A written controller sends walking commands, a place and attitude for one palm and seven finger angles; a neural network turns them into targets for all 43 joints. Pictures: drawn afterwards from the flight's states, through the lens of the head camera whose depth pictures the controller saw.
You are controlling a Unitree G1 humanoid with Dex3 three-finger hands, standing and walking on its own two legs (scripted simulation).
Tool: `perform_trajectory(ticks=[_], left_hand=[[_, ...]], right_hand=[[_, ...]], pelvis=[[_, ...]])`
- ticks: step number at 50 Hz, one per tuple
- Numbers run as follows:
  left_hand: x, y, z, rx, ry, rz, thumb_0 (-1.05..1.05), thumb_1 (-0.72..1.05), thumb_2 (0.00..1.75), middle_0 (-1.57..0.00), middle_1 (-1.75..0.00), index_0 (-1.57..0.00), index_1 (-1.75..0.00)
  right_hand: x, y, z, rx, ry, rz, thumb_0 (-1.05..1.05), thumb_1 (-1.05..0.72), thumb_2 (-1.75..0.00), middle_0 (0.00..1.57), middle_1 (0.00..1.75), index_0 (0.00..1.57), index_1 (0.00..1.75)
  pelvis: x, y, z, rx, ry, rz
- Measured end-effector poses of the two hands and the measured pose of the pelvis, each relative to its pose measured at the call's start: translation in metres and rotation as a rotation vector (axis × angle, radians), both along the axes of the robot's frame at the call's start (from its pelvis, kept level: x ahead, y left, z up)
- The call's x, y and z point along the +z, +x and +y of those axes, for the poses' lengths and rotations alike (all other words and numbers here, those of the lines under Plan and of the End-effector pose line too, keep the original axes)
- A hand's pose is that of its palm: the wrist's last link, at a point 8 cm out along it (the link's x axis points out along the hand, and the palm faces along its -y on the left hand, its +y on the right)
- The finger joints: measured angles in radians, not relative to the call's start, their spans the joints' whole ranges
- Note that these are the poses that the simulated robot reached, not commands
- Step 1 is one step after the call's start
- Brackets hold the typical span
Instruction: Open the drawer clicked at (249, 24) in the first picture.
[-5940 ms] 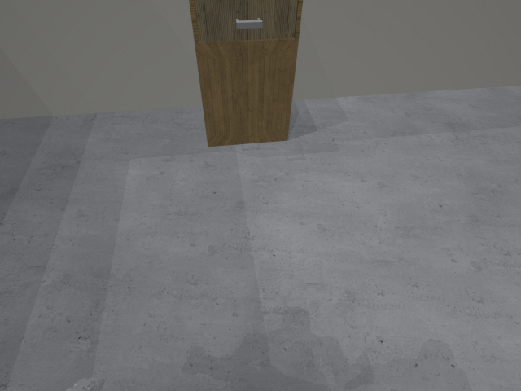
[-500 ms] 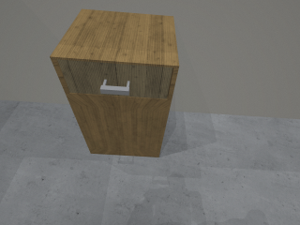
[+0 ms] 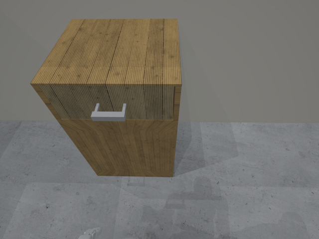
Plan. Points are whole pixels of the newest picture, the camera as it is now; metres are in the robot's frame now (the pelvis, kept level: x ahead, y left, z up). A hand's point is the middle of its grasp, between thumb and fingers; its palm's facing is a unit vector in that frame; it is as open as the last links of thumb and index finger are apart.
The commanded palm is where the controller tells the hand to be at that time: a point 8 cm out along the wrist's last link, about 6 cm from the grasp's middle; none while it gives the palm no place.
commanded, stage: come to a stop and stand still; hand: left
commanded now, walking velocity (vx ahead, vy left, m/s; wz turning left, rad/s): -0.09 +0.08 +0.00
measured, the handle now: (110, 111) +0.52 +0.20 -0.05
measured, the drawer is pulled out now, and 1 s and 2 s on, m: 0.00 0.00 0.00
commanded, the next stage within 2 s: look again from close up in 0.94 s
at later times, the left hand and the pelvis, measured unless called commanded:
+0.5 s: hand out of the picture -0.03 +0.23 -0.17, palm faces -0.01 -0.97 -0.24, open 7.4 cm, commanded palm none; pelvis -0.03 +0.04 +0.00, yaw -3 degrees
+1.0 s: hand out of the picture -0.05 +0.17 -0.17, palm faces -0.02 -0.99 -0.17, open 7.3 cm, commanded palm none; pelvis -0.05 +0.02 +0.01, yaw -2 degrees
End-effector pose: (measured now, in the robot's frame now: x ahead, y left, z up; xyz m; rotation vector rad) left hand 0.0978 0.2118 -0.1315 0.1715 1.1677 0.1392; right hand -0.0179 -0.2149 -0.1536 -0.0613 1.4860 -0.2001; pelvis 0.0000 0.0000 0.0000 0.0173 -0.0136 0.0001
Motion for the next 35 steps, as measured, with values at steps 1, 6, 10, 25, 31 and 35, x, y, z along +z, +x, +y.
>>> perform_trajectory(ticks=[1, 6, 10, 25, 31, 35], left_hand=[[0.000, -0.003, 0.004, 0.005, 0.004, 0.006, -0.02, 0.93, 0.90, -0.21, -0.30, -0.21, -0.30], [-0.007, -0.026, 0.034, 0.016, 0.019, 0.057, -0.01, 0.92, 0.90, -0.21, -0.30, -0.21, -0.30], [-0.020, -0.047, 0.062, 0.036, 0.013, 0.092, -0.01, 0.91, 0.90, -0.21, -0.30, -0.20, -0.30], [-0.007, -0.130, 0.066, 0.032, 0.032, 0.257, 0.00, 0.91, 0.90, -0.20, -0.30, -0.20, -0.30], [-0.004, -0.142, 0.042, 0.010, -0.001, 0.258, 0.00, 0.91, 0.90, -0.20, -0.30, -0.20, -0.30], [-0.007, -0.143, 0.028, 0.005, -0.026, 0.246, 0.00, 0.91, 0.90, -0.20, -0.30, -0.20, -0.30]], right_hand=[[0.001, 0.008, -0.002, 0.011, -0.010, -0.015, 0.01, -0.91, -0.90, 0.20, 0.30, 0.20, 0.30], [0.010, 0.043, -0.006, 0.050, -0.068, -0.131, 0.01, -0.91, -0.90, 0.20, 0.30, 0.20, 0.30], [0.017, 0.053, 0.003, 0.080, -0.111, -0.212, 0.00, -0.91, -0.90, 0.20, 0.29, 0.20, 0.30], [0.013, 0.032, 0.032, 0.058, -0.031, -0.220, 0.00, -0.92, -0.90, 0.20, 0.30, 0.20, 0.30], [0.011, 0.000, 0.022, 0.031, -0.031, -0.170, 0.00, -0.93, -0.90, 0.20, 0.30, 0.20, 0.30], [0.012, -0.029, 0.018, 0.026, -0.029, -0.105, 0.00, -0.92, -0.90, 0.20, 0.30, 0.20, 0.30]], pelvis=[[0.000, -0.002, 0.002, 0.000, 0.000, 0.001], [-0.002, -0.012, 0.017, -0.006, -0.010, 0.004], [-0.008, -0.019, 0.033, -0.014, -0.020, -0.006], [0.002, -0.033, 0.041, -0.052, 0.011, 0.006], [0.007, -0.041, 0.035, -0.048, -0.004, -0.013], [0.007, -0.045, 0.029, -0.046, -0.006, -0.020]])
